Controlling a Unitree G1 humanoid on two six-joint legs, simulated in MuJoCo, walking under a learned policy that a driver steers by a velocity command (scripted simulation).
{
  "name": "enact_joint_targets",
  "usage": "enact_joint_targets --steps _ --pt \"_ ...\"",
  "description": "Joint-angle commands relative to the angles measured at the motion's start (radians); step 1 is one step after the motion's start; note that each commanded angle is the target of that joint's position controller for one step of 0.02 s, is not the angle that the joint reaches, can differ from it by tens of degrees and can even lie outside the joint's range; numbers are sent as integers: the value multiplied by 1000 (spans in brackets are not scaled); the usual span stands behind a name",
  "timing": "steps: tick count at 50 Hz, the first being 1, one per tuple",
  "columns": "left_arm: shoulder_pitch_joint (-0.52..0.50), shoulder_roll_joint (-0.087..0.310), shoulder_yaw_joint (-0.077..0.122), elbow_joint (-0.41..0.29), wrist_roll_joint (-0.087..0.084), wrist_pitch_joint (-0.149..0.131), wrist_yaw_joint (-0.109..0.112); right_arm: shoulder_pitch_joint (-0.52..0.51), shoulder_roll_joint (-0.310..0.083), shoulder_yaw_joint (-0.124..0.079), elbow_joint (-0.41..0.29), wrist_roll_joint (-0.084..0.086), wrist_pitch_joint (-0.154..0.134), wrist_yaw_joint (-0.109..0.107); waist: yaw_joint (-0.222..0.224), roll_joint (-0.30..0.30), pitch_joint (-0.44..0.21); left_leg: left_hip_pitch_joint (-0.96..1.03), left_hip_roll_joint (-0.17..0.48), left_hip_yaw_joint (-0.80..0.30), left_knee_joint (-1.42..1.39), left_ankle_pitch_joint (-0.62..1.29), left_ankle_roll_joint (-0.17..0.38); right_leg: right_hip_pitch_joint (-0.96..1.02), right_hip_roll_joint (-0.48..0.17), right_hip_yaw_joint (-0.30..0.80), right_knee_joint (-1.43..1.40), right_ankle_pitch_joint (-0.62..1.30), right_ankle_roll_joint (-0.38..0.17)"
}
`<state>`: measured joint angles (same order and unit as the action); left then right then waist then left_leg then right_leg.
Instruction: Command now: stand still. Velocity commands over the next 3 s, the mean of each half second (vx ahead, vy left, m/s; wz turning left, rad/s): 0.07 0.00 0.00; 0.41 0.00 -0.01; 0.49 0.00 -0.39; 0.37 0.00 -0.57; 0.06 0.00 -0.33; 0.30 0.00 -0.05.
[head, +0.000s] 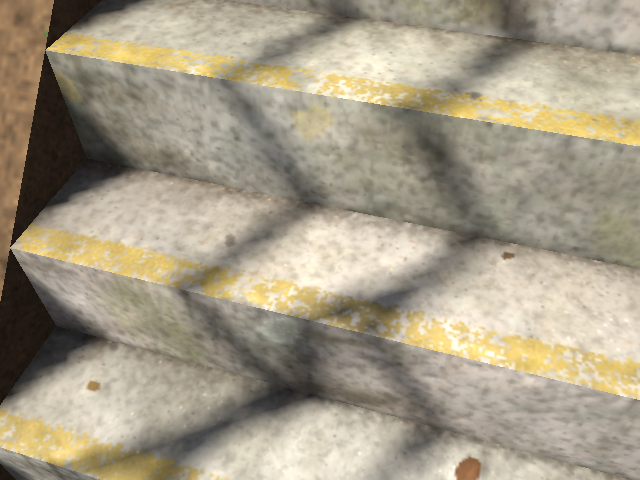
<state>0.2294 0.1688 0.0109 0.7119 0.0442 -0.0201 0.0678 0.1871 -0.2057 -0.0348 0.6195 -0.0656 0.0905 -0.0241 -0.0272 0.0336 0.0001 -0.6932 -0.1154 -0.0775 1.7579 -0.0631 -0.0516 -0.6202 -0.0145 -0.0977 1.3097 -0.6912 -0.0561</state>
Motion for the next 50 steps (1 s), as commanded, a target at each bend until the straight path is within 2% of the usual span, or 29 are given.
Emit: enact_joint_targets --steps 1,3,4,5,6,7,8,9,11,13,14,15,16,18,20,23,25,27,31,32,33,34,35,37,39,43,47,48,50 --pt "-210 115 12 -135 21 -38 7 236 -74 -16 10 19 12 0 -138 -105 -4 121 112 103 -507 -45 48 7 -161 336 -280 530 -120" --pt "-244 55 5 -173 8 -17 21 312 -32 -4 79 17 -13 -11 -130 -102 -63 359 177 188 -1059 187 125 31 -151 288 -169 641 -109" --pt "-244 16 -5 -216 3 -16 39 319 -7 -4 97 -4 -22 -21 -107 -89 -68 481 192 225 -1243 341 171 4 -173 307 -138 652 -117" --pt "-210 -22 -9 -236 6 -9 51 338 25 6 135 4 -26 -23 -82 -36 -83 584 219 229 -1466 469 217 6 -136 271 -8 622 -115" --pt "-222 -83 -22 -213 -35 14 33 322 115 47 126 4 -65 -18 -129 106 -3 429 213 174 -1659 505 267 93 37 53 397 220 -89" --pt "-221 -144 -29 -226 -56 26 20 284 131 82 155 -1 -103 5 -70 123 12 448 202 231 -1597 653 247 -35 121 83 731 27 -85" --pt "-105 -171 -12 -232 -77 28 12 301 28 80 155 -2 -159 9 82 163 13 528 303 -47 -1281 1451 202 -255 146 137 954 4 19" --pt "-177 -163 -22 -259 -8 8 -8 485 3 48 200 53 -154 -15 -36 176 -28 628 271 -211 -1355 1686 110 -341 50 25 914 36 57" --pt "-128 -117 -17 -218 0 15 -38 230 -68 25 121 32 -134 -33 88 -126 -145 682 342 -257 -1284 993 160 -443 1 146 919 385 74" --pt "-282 -80 -11 -244 15 55 -60 231 -137 -9 115 39 -135 -66 11 -61 -107 743 341 -292 -1341 792 152 -561 -14 72 918 385 84" --pt "-260 -90 -11 -246 -1 79 -56 152 -123 -5 88 29 -160 -78 50 -42 -106 636 421 -442 -1432 402 193 -469 -60 161 863 558 83" --pt "-247 -50 2 -190 -2 95 -54 147 -37 17 102 46 -175 -67 25 -96 -69 586 342 -351 -1424 128 173 -419 -49 134 771 696 84" --pt "-232 -60 6 -161 5 104 -52 209 -6 18 137 53 -183 -56 7 -41 -32 583 299 -326 -1430 -65 146 -414 -34 115 690 746 68" --pt "-161 -53 15 -97 13 95 -55 298 24 3 193 59 -189 -49 -20 77 -23 594 262 -296 -1461 -281 159 -355 -12 82 629 770 33" --pt "-180 -53 12 -75 11 77 -62 298 23 -12 207 66 -186 -62 -28 83 7 580 245 -263 -1473 -381 170 -292 -15 69 388 752 34" --pt "-232 -59 -1 -56 -8 52 -63 318 14 -35 237 42 -178 -82 -38 140 31 551 266 -290 -1541 -486 195 -172 17 45 60 588 16" --pt "-170 -38 -3 -8 -41 30 -57 286 17 -38 239 36 -159 -87 -19 161 29 462 255 -215 -1597 -490 203 40 45 -9 -290 360 -25" --pt "-120 2 12 22 -57 17 -29 332 1 -46 280 18 -142 -87 -4 238 51 431 267 -248 -1649 -383 275 198 51 -28 -498 122 -90" --pt "126 -32 7 157 -40 -22 3 287 -8 -62 266 61 -129 -51 48 -54 50 361 218 -200 -1369 -207 298 451 33 12 -974 343 -121" --pt "271 -25 10 210 -37 -32 8 197 -14 -63 231 72 -140 -24 112 -144 3 146 168 -143 -1169 -228 268 682 -60 167 -1010 399 -142" --pt "335 49 22 225 -30 -31 15 81 20 -50 178 95 -160 9 141 -328 -24 -177 72 -18 -884 -291 195 864 -203 447 -1061 247 -193" --pt "293 107 48 198 -18 -33 17 22 -18 -53 146 65 -168 20 170 -433 28 -357 84 76 -510 -320 147 736 -400 703 -1181 51 -339" --pt "203 101 53 193 -22 -49 21 -34 -25 -59 109 30 -166 21 121 -302 63 -434 99 -2 -122 -282 119 637 -419 718 -1194 0 -361" --pt "116 101 55 180 -24 -74 24 -8 36 -33 57 7 -168 32 5 -77 53 -531 96 -81 261 -171 110 542 -328 515 -1141 51 -278" --pt "260 67 50 263 -23 -96 4 -33 115 12 32 15 -156 34 2 25 99 -641 98 -70 366 -153 152 517 -275 391 -1104 144 -208" --pt "275 45 37 281 -26 -151 -42 -228 130 42 -90 37 -118 11 25 -68 165 -771 137 13 514 -213 200 440 -264 285 -1186 261 -184" --pt "350 56 39 297 -34 -150 -17 -386 129 55 -221 33 -103 10 68 -85 178 -962 259 59 482 -366 193 637 -314 266 -1277 376 -193" --pt "351 68 43 296 -30 -142 -11 -439 136 69 -254 40 -108 18 81 -70 184 -930 287 101 324 -398 194 621 -289 216 -1342 331 -170" --pt "319 50 36 280 -65 -119 -5 -469 127 87 -273 44 -99 51 105 -51 146 -499 289 258 -132 -295 217 444 -209 111 -1514 636 -192"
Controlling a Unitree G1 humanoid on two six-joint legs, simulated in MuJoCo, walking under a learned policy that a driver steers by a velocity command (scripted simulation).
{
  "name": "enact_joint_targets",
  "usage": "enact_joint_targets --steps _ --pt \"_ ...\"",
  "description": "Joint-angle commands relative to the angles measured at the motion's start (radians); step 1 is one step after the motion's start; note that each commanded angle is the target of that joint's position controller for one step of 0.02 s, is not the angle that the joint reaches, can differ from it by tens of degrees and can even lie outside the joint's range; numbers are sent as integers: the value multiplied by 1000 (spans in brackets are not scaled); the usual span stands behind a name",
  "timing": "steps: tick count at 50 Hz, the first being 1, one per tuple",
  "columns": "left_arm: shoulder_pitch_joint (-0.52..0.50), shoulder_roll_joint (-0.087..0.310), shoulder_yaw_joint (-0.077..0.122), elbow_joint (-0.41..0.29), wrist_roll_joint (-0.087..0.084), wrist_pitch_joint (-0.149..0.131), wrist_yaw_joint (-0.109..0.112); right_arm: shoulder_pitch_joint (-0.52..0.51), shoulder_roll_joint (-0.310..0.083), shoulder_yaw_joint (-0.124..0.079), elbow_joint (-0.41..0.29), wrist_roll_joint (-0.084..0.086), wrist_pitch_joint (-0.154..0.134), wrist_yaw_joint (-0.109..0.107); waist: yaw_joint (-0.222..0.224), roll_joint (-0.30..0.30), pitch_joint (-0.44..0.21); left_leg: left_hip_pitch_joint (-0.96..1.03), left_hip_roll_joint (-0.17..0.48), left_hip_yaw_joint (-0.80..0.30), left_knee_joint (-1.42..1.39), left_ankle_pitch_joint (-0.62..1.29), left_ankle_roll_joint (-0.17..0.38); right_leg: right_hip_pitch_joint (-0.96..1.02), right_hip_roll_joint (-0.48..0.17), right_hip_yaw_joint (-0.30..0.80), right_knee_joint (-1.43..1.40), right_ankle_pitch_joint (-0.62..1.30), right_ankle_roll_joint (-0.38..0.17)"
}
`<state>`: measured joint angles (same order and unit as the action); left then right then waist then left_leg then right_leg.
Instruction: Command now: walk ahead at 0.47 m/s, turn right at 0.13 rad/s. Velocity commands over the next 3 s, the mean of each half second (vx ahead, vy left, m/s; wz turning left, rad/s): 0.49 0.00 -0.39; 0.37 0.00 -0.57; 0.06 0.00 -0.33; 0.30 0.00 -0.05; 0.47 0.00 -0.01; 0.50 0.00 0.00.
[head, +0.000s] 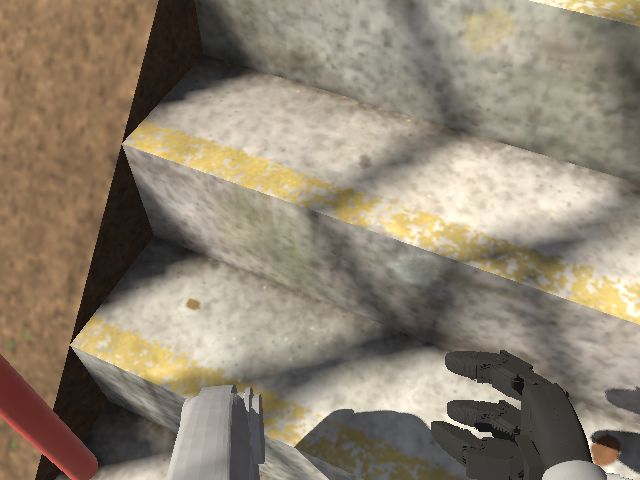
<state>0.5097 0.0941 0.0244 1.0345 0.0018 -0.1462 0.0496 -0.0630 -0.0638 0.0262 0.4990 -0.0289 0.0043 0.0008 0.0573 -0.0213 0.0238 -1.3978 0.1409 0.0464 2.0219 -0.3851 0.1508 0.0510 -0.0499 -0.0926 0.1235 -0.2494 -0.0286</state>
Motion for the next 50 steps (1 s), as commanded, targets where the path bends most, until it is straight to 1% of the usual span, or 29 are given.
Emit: enact_joint_targets --steps 1,2,3,4,5,6,7,8,9,11,13,19,20,22,26,29,30,32,33,34,35,36,37,38,39,41,43,46,50 --pt "46 122 23 -39 -41 19 16 -220 57 47 -151 39 -10 25 28 -60 49 544 -1 138 -602 -64 52 -335 -169 75 -333 368 -221" --pt "36 159 27 -55 -47 21 15 -63 18 19 -58 52 -4 25 -18 -55 -108 810 -117 229 -656 -128 35 -319 -145 33 -169 901 -248" --pt "40 282 58 -85 -24 -8 -1 192 -13 -18 1 42 7 4 -106 -170 -311 1034 -205 200 -619 -196 31 -214 -214 72 90 1613 -223" --pt "-6 367 90 -99 -53 -46 -39 362 -121 -59 19 38 7 -14 -214 -218 -459 1199 -205 83 -848 -97 31 -138 -210 85 347 1672 -162" --pt "-47 354 95 -149 -76 -69 -89 440 -222 -99 51 3 -4 -47 -251 -75 -561 1386 -12 -327 -1004 -328 90 -410 -112 117 708 1416 -104" --pt "-125 253 85 -211 -57 -78 -127 518 -344 -148 71 -41 11 -63 -312 199 -610 1428 207 -795 -1446 -603 102 -616 80 191 1118 591 -87" --pt "-202 148 85 -263 12 -71 -116 400 -410 -171 72 -9 1 -52 -277 237 -589 1298 269 -1024 -1690 -761 96 -749 159 310 1720 268 -49" --pt "-239 30 69 -347 45 -51 -92 242 -376 -160 103 -10 -20 -37 -154 219 -483 1178 297 -956 -1705 -761 54 -894 110 335 2018 297 -28" --pt "-318 6 60 -415 61 -30 -77 139 -289 -142 160 6 -36 -38 -77 172 -330 1027 290 -800 -1594 -732 28 -968 63 249 2067 431 -59" --pt "-194 -11 35 -380 38 27 -60 75 -82 -77 288 -3 -57 -30 82 68 -78 750 197 -338 -1439 -349 -57 -974 72 211 2101 492 -71" --pt "-214 -66 11 -375 21 71 -46 167 -44 -54 358 -6 -83 -27 88 51 -8 759 196 -185 -1512 -103 -74 -1089 83 226 2099 451 -67" --pt "-356 -10 9 -388 0 119 -8 370 -163 -71 453 1 -144 -30 23 14 39 1069 246 -11 -1769 53 -14 -1441 129 209 2427 155 -107" --pt "-374 -18 6 -408 23 137 1 421 -171 -71 446 9 -159 -34 3 3 25 1179 232 32 -1753 58 -55 -1509 123 206 2438 131 -124" --pt "-441 -22 -6 -425 13 143 -1 432 -163 -62 442 5 -162 -37 -5 -42 45 1165 176 132 -1760 98 -105 -1491 124 177 2286 144 -138" --pt "-581 -34 -24 -499 14 180 -4 543 -194 -64 464 35 -163 -57 -29 64 41 1215 134 194 -1840 102 -114 -1480 78 39 2012 182 -116" --pt "-681 -21 -28 -558 9 196 -21 613 -271 -96 466 23 -155 -81 -67 189 -21 1553 206 194 -1966 234 -17 -1609 -44 -20 1920 -127 -121" --pt "-733 -45 -43 -560 6 199 -26 661 -225 -87 475 21 -136 -88 -99 201 -22 1597 212 198 -1988 304 8 -1573 -66 -48 1874 -183 -141" --pt "-700 -57 -77 -555 -32 193 -39 567 -197 -70 444 43 -114 -115 -42 133 8 1352 116 346 -2012 794 13 -1090 -8 -150 1373 -338 -187" --pt "-564 -19 -54 -475 -33 192 -38 551 -237 -70 414 75 -111 -124 -40 78 -60 1330 170 341 -1844 1636 28 -877 122 -286 1332 -468 -180" --pt "-347 2 -50 -418 -6 189 -38 531 -306 -78 403 89 -113 -123 29 173 -211 1406 239 309 -1608 2161 62 -713 180 -248 1312 -508 -202" --pt "-201 89 -21 -390 20 174 -34 489 -415 -109 368 118 -123 -80 72 201 -376 1415 251 280 -1351 2278 88 -510 240 -167 1152 -452 -208" --pt "-247 153 -8 -373 29 183 -33 559 -387 -99 349 99 -154 -58 16 131 -484 1198 200 198 -1162 1977 67 -264 236 -6 1022 -418 -235" --pt "-180 200 30 -395 28 200 -17 456 -426 -119 302 75 -181 -10 93 95 -491 1019 100 172 -940 1308 23 -208 127 343 739 -506 -255" --pt "-303 323 94 -444 56 213 3 285 -308 -105 186 37 -186 36 85 -141 -488 739 -116 54 -398 475 -64 -218 -62 927 386 -796 -323" --pt "-398 286 99 -452 65 199 -3 127 -189 -81 119 -11 -172 47 76 -4 -461 600 -142 -171 52 440 -87 -293 -110 1040 277 -704 -256" --pt "-392 214 67 -348 54 138 4 110 -13 -29 18 -50 -116 7 -66 119 -144 462 -118 -166 152 546 -73 -599 -101 801 388 -481 -143" --pt "-395 130 42 -253 36 102 -31 232 -2 -16 47 -54 -95 -28 -154 136 12 385 -127 -163 185 487 -63 -694 -17 606 428 -321 -86" --pt "-363 134 44 -227 18 70 -52 293 -48 -21 94 -37 -46 -51 -166 71 62 361 -100 -136 -15 481 -106 -689 54 326 481 -65 -51" --pt "-248 167 61 -238 29 66 -26 185 -42 -19 59 -32 -26 -67 -80 -66 -42 192 -114 -54 114 438 -117 -443 1 432 454 341 -44"
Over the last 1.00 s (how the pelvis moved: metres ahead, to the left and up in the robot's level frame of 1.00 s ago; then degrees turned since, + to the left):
0.01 0.12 -0.09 3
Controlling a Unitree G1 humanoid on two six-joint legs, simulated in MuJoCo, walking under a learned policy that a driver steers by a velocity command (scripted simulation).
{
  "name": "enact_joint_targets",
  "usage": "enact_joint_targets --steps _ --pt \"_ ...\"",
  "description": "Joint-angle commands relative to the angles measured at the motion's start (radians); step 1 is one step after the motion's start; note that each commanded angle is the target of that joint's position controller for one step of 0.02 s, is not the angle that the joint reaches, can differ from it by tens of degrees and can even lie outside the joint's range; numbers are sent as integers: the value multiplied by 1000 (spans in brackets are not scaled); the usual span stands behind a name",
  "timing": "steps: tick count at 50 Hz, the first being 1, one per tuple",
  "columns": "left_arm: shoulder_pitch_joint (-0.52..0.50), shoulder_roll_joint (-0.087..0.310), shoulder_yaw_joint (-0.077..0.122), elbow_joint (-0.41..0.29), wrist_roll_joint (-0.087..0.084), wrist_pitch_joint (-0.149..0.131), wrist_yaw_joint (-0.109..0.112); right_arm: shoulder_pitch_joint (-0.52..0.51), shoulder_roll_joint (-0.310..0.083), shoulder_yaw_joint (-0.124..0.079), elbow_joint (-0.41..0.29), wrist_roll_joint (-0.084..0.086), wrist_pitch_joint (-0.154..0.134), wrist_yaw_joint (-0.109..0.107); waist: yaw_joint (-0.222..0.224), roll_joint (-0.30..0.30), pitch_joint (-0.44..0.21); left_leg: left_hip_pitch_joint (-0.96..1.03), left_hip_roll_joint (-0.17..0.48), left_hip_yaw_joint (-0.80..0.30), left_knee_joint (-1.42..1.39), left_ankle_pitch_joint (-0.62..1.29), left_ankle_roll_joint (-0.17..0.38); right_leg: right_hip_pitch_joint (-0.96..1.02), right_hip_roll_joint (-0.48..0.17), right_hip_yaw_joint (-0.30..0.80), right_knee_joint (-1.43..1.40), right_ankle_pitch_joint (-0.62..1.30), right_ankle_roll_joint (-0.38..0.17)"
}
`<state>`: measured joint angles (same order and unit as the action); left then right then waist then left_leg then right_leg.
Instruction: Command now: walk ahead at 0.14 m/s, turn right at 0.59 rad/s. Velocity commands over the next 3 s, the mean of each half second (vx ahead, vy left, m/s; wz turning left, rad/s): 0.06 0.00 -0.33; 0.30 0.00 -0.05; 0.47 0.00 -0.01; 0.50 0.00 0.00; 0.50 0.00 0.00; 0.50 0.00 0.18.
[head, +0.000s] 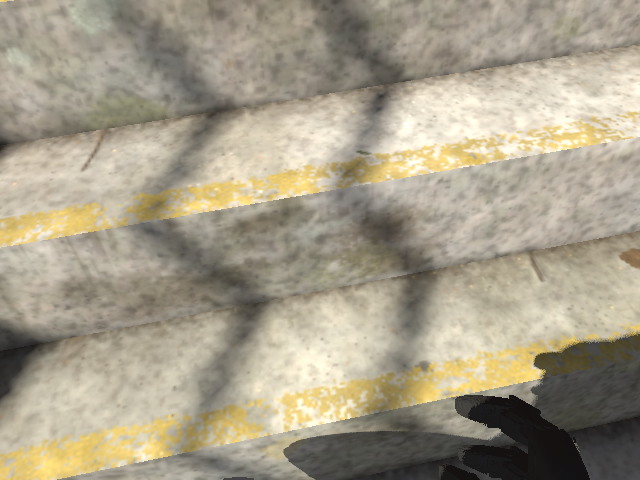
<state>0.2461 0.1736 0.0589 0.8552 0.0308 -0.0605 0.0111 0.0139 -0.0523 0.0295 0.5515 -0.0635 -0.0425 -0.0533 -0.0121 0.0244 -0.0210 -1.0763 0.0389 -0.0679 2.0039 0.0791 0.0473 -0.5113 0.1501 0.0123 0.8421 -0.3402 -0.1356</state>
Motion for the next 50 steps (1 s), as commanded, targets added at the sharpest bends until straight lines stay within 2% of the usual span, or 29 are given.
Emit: enact_joint_targets --steps 1,5,6,8,11,14,17,18,20,21,22,23,24,25,26,27,28,29,31,33,37,40,43,45,46,47,48,49,50 --pt "33 105 35 -73 2 -15 14 91 -65 -27 -1 6 15 -17 22 -173 -44 -211 -17 45 259 -102 -7 231 -212 401 -292 405 69" --pt "69 110 44 -94 -3 -12 38 -91 0 8 -58 1 -3 -6 63 -93 -16 -371 -8 32 338 -128 -6 314 -238 482 -342 167 -2" --pt "74 98 43 -88 -21 -14 47 -86 -1 9 -38 11 -2 3 74 -57 3 -400 0 62 310 -127 -19 336 -255 473 -342 238 -12" --pt "99 104 44 -92 -23 -16 45 -122 -14 12 -52 19 5 2 94 -43 -24 -446 -3 92 300 -201 -41 432 -281 492 -342 448 -41" --pt "186 127 54 -56 0 -4 60 -163 6 23 -107 24 33 -17 103 -108 -60 -433 -1 97 240 -316 -58 516 -274 434 -373 647 -62" --pt "167 122 55 -65 -7 13 84 -217 -14 26 -180 25 49 3 98 -132 -47 -345 16 70 101 -408 -66 516 -292 424 -448 654 -114" --pt "245 155 55 -58 -4 18 114 -236 16 41 -221 -12 75 14 105 -99 -121 -328 30 -34 125 -615 17 701 -401 450 -494 952 -149" --pt "232 170 53 -61 -13 36 107 -233 9 54 -215 6 75 21 98 -59 -95 -206 29 61 -255 -834 32 673 -355 361 -578 901 -123" --pt "203 138 50 -57 6 63 98 -133 20 44 -179 56 86 17 51 -127 -125 301 -51 180 -570 -1011 76 428 -298 224 -607 1234 -98" --pt "190 182 57 -77 -9 42 86 -13 -15 24 -142 86 80 3 18 -183 -214 489 -80 137 -662 -879 84 450 -345 232 -560 1577 -73" --pt "181 215 59 -26 -61 6 43 151 -75 -10 -53 101 58 1 -40 -222 -340 668 -115 190 -726 -683 82 504 -334 122 -441 1907 -74" --pt "129 205 64 -40 -90 -14 -1 277 -137 -33 -14 72 47 -3 -110 -91 -375 800 -34 -48 -800 -455 131 362 -303 114 -272 1795 9" --pt "138 170 59 -58 -88 -21 -32 305 -192 -47 14 53 52 -11 -92 171 -397 879 110 -306 -995 -266 214 257 -220 96 -72 1357 63" --pt "111 126 51 -61 -51 -8 -48 195 -171 -42 15 53 75 -27 -70 385 -343 810 268 -580 -1287 -146 339 77 -79 118 346 306 108" --pt "111 91 49 -64 7 11 -48 85 -161 -50 1 43 95 -10 -30 247 -299 664 244 -677 -1417 -437 329 -8 -40 269 771 126 148" --pt "40 43 35 -128 41 23 -27 29 -167 -65 18 20 104 -22 4 222 -214 646 205 -481 -1249 -788 231 -216 27 274 1013 165 137" --pt "20 6 15 -137 53 40 -13 -5 -132 -50 70 19 100 -22 45 164 11 489 158 -286 -1213 -804 158 -331 -10 236 1014 189 117" --pt "81 14 0 -119 61 51 -6 14 -105 -48 120 13 87 -17 81 37 82 413 150 -210 -1199 -831 110 -329 -11 201 986 232 103" --pt "158 18 -7 -80 54 61 -3 44 -96 -52 192 15 36 9 110 -35 114 349 146 -136 -1207 -817 93 -303 10 131 1036 264 88" --pt "76 -2 -15 -121 33 54 12 97 -112 -66 243 18 -12 28 80 43 127 425 180 -163 -1295 -775 114 -443 6 117 1143 250 74" --pt "-51 11 -14 -190 15 35 2 154 -163 -95 284 19 -34 18 58 65 102 550 249 -243 -1413 -709 148 -578 -85 151 1147 309 80" --pt "-64 -6 -22 -222 25 59 -9 220 -161 -102 289 28 -53 -9 55 51 58 653 258 -221 -1442 -676 139 -591 -161 136 1007 378 101" --pt "-120 22 -18 -289 37 78 -5 270 -209 -119 269 32 -61 -14 35 54 53 742 258 -171 -1500 -579 124 -568 -212 55 792 312 123" --pt "-230 29 -37 -355 -3 74 -32 234 -288 -138 232 13 -49 -43 26 108 21 687 213 -117 -1594 -602 122 -309 -267 -65 337 -18 92" --pt "-151 24 -39 -330 -44 83 -40 241 -280 -129 243 19 -28 -55 40 110 -17 622 172 2 -1612 -541 144 -78 -230 -227 169 -133 63" --pt "1 51 -16 -282 -53 87 -31 205 -282 -123 212 26 -42 -45 78 189 -32 581 207 -47 -1532 -262 157 127 -237 -192 107 -136 51" --pt "301 70 10 -169 -42 63 -16 114 -276 -119 229 38 -48 -26 222 128 -117 581 184 24 -1326 -31 136 383 -209 -167 -18 113 21" --pt "468 105 33 -82 -25 43 -11 92 -213 -103 226 65 -59 7 285 -87 -140 608 43 151 -934 -22 83 487 -144 -152 -284 151 40" --pt "425 105 26 -78 0 25 -15 96 -46 -60 181 87 -72 37 214 -291 -58 340 -81 112 -548 -302 56 475 -311 175 -343 39 37"
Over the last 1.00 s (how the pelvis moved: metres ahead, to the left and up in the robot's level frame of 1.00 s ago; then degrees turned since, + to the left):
0.35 0.00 0.38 -31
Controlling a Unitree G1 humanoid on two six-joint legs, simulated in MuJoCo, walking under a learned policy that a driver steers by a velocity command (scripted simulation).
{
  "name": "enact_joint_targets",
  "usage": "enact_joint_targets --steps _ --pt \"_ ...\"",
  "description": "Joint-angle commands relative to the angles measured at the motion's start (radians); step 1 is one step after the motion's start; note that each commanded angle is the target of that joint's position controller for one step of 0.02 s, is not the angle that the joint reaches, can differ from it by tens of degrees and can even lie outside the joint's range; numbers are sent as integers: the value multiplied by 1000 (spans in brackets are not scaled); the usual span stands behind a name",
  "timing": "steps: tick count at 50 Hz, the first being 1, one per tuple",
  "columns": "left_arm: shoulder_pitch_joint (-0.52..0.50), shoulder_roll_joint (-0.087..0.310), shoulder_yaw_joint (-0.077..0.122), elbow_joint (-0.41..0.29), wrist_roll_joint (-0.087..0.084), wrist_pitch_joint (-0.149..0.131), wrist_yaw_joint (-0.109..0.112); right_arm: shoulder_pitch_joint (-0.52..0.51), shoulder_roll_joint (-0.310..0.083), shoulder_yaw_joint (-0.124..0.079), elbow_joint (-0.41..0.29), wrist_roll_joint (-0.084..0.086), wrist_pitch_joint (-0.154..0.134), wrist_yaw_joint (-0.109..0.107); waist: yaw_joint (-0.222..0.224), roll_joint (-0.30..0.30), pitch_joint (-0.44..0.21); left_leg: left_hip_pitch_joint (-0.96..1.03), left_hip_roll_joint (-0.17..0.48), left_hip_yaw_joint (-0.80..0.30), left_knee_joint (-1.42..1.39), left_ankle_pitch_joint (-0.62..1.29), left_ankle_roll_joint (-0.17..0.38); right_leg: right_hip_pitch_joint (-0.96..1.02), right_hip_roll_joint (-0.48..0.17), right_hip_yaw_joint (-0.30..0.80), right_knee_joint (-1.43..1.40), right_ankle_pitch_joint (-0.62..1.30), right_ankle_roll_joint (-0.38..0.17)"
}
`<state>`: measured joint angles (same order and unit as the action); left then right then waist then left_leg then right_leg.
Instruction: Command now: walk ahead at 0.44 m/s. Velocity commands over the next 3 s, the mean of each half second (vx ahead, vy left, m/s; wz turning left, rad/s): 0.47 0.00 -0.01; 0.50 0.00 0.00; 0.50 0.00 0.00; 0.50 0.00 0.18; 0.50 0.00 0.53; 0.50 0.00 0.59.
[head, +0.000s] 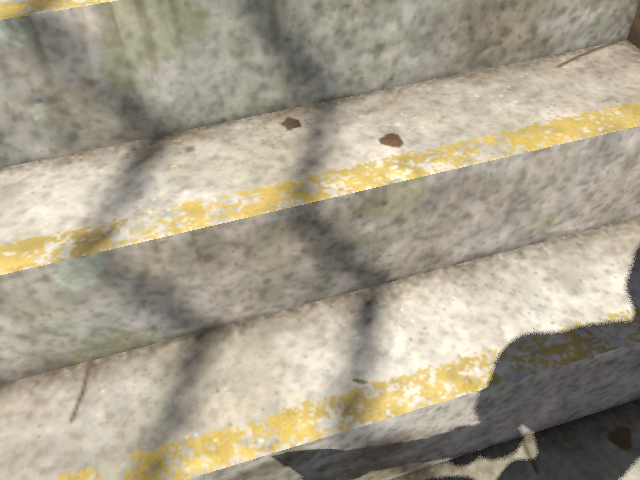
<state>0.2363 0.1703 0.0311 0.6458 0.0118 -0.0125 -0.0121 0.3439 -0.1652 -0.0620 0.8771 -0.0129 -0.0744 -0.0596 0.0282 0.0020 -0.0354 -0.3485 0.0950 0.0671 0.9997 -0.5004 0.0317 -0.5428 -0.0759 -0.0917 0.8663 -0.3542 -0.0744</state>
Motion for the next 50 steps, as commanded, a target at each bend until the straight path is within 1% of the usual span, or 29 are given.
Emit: enact_joint_targets --steps 1,2,3,4,7,9,12,14,17,19,20,21,22,24,25,26,27,28,29,30,31,33,38,42,44,46,48,49,50 --pt "365 116 48 109 29 -13 25 -133 101 22 -165 12 -28 49 61 -318 -141 -582 -207 -275 878 279 31 590 -218 719 -560 133 -26" --pt "258 149 57 73 51 -23 35 -149 97 23 -230 -20 -25 38 17 -262 -181 -719 -184 -252 1125 331 21 545 -300 890 -721 -376 -37" --pt "140 147 56 94 34 -35 39 -234 83 34 -295 -41 -21 43 -47 -178 -55 -810 -140 -140 1280 385 35 428 -274 694 -678 -357 -70" --pt "130 96 40 125 26 -56 32 -265 81 44 -297 -47 -23 48 -42 -78 0 -881 -127 -153 1339 408 59 385 -236 553 -612 -255 -73" --pt "211 -13 11 269 32 -116 20 -305 158 74 -311 -17 -4 37 -45 -55 69 -1016 -145 -183 1589 419 122 297 -194 354 -563 -32 -66" --pt "221 6 12 306 9 -152 9 -266 139 72 -292 -1 10 33 -82 17 73 -1023 -149 -180 1534 395 123 253 -196 267 -589 47 -49" --pt "211 37 11 340 12 -174 -2 -356 141 81 -304 -2 35 25 -74 23 92 -1051 -153 -101 1470 386 122 203 -170 186 -669 74 -39" --pt "248 29 8 371 0 -158 10 -478 149 99 -337 -5 44 25 -49 8 100 -1008 -125 -9 1206 414 119 194 -128 118 -733 149 -6" --pt "371 82 32 408 -21 -136 71 -563 155 116 -359 0 59 21 16 -91 42 -1020 -38 112 972 226 125 450 -165 141 -897 284 -84" --pt "355 22 20 425 -40 -109 85 -497 183 136 -305 22 63 26 -9 -87 -12 -687 -64 167 660 134 156 452 -119 -10 -906 717 -111" --pt "257 25 6 369 -46 -120 84 -384 164 130 -253 55 59 26 -65 -98 -55 -432 -114 204 474 28 149 372 -118 -58 -791 1319 -135" --pt "294 74 11 365 -51 -136 78 -260 128 123 -202 67 58 24 -78 -161 -162 -290 -182 223 463 -110 150 434 -168 -35 -658 1805 -196" --pt "421 30 -5 380 -79 -146 62 -282 75 112 -198 71 34 20 10 -144 -284 -112 -196 173 394 -180 182 402 -161 38 -484 2006 -197" --pt "384 201 36 361 -79 -182 2 -43 11 84 -124 55 48 5 -90 -142 -494 123 -195 21 254 -107 162 349 -163 45 -282 1774 -231" --pt "324 213 42 329 -63 -199 -23 35 -45 61 -63 28 78 5 -115 -77 -507 176 -200 -23 180 -200 141 297 -143 72 -191 1536 -252" --pt "195 150 34 291 -19 -191 -38 110 -111 29 8 -17 108 8 -161 18 -408 161 -125 -220 -3 -390 175 129 -62 75 42 1170 -253" --pt "47 47 31 207 19 -158 -48 -41 -197 -14 7 -43 124 -24 -133 250 -269 17 90 -826 -447 -826 311 -219 153 150 626 472 -190" --pt "-165 -47 14 63 69 -132 -28 -194 -156 -18 -34 -51 104 -22 -139 97 -126 -189 166 -947 -588 -791 292 -385 201 296 1142 375 -141" --pt "-237 -165 -24 -33 78 -106 -12 -273 -88 -1 4 -54 83 -24 -41 98 14 -366 193 -845 -556 -726 243 -510 186 308 1314 395 -125" --pt "-168 -184 -41 -51 71 -90 -1 -241 -11 19 80 -46 61 -13 32 42 84 -428 195 -723 -547 -624 184 -573 161 287 1341 358 -115" --pt "-45 -168 -40 -22 53 -72 10 -205 37 34 141 -42 42 0 101 -32 81 -435 171 -579 -521 -507 130 -567 146 296 1305 356 -101" --pt "159 -103 -26 74 9 -38 15 -226 35 42 172 -40 17 8 163 -31 96 -473 144 -375 -539 -364 113 -522 158 256 1265 383 -48" --pt "61 -52 -9 68 -17 3 16 -105 -111 6 185 11 -37 7 108 -18 132 -334 178 -245 -653 -329 149 -583 74 166 1017 378 11" --pt "-18 -43 4 71 -22 -8 8 12 -115 -28 176 3 -50 -16 44 76 60 -80 237 -243 -714 -361 180 -619 -20 80 961 362 4" --pt "-41 -38 15 80 -7 -19 2 42 -110 -42 169 -7 -54 -21 12 93 18 56 261 -205 -738 -301 160 -616 -45 53 890 334 0" --pt "-60 -39 14 69 4 -43 -23 -33 -110 -48 128 -21 -66 -20 28 116 -23 52 228 -112 -762 -192 116 -423 -73 48 572 310 -32" --pt "-24 -36 8 90 -37 -49 -47 -102 -128 -52 101 3 -46 -24 45 115 -33 -98 155 26 -787 -151 123 -33 -20 -72 125 145 -68" --pt "69 -33 12 128 -43 -36 -39 -70 -166 -59 99 -3 -34 -25 54 150 -47 -88 182 -15 -777 -189 172 109 -7 -108 16 70 -66" --pt "197 -16 19 161 -26 -21 -21 -72 -197 -64 106 -8 -31 -14 97 168 -38 -84 201 -40 -743 -258 198 209 9 -146 -53 35 -81"
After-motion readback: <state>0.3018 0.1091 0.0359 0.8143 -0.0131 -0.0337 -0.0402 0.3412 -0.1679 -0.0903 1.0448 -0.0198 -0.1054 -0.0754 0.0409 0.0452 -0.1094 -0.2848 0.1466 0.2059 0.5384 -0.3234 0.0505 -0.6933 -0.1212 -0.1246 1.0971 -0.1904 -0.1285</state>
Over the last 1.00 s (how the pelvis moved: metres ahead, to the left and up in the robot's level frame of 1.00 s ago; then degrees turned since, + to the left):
0.24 0.03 0.21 -8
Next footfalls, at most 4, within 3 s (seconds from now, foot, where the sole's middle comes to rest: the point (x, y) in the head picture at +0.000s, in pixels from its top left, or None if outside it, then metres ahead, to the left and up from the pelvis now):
0.50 left None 0.28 0.08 -0.51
1.06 right None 0.35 -0.21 -0.51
1.54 left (387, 339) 0.57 -0.04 -0.30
1.96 right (563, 311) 0.62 -0.32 -0.30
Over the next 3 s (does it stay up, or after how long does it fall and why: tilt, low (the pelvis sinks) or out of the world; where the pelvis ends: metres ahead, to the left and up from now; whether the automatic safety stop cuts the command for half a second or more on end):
stays up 0.87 -0.08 0.78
